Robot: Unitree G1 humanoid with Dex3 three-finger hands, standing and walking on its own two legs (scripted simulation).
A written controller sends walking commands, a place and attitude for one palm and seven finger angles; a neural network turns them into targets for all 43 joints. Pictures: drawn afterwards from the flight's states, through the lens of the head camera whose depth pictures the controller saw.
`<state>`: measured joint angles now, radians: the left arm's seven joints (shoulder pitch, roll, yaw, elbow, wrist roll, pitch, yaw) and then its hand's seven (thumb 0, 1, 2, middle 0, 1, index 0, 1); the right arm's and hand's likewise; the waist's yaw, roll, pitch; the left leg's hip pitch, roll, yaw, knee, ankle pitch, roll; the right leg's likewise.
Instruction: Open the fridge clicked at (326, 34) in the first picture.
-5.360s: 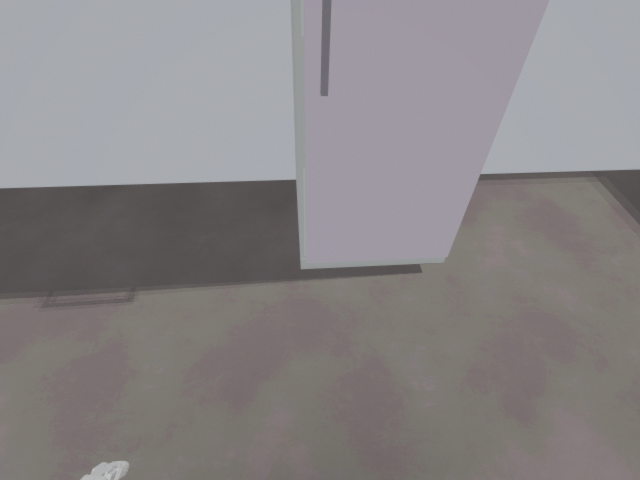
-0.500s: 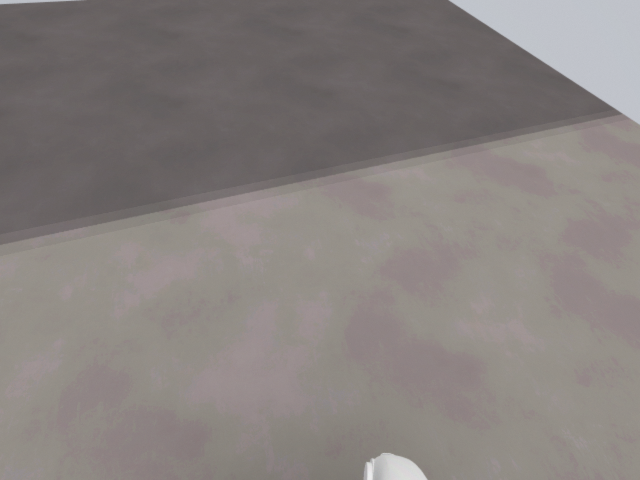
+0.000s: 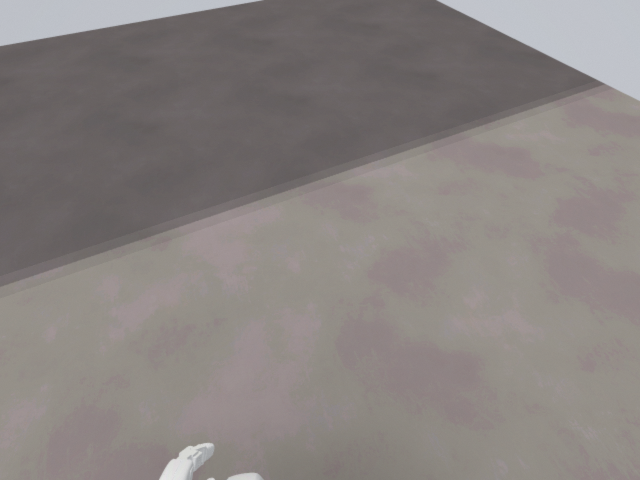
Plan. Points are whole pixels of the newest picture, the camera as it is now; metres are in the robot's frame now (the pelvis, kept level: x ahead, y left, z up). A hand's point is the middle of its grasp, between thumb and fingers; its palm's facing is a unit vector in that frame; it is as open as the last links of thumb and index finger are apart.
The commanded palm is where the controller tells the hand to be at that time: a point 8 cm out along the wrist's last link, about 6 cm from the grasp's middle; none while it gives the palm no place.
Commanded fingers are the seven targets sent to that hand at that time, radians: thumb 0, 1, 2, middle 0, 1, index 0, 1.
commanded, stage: turn to face it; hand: left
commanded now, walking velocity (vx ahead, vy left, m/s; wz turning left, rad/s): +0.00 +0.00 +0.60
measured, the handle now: out of the picture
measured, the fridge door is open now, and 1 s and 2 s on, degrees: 0 0 0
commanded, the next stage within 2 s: none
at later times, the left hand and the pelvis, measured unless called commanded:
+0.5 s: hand out of the picture -0.02 +0.26 -0.16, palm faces +0.33 -0.90 -0.27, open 7.4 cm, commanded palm none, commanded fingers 0.00 0.90 0.90 -0.20 -0.30 -0.20 -0.30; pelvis -0.03 +0.02 +0.00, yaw +16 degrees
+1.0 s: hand out of the picture -0.11 +0.16 -0.16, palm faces +0.60 -0.76 -0.25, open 7.4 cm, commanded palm none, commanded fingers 0.00 0.90 0.90 -0.20 -0.30 -0.20 -0.30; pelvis -0.04 -0.03 +0.00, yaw +37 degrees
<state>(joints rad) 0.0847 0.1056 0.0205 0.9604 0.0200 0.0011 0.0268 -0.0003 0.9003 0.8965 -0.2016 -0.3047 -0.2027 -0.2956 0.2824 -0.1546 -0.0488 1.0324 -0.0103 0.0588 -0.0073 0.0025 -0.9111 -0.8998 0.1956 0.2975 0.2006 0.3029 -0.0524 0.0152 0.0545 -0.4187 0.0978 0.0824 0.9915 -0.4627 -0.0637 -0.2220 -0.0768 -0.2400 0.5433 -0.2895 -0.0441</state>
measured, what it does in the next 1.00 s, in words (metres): steps on the spot, turning left: left foot, then right foot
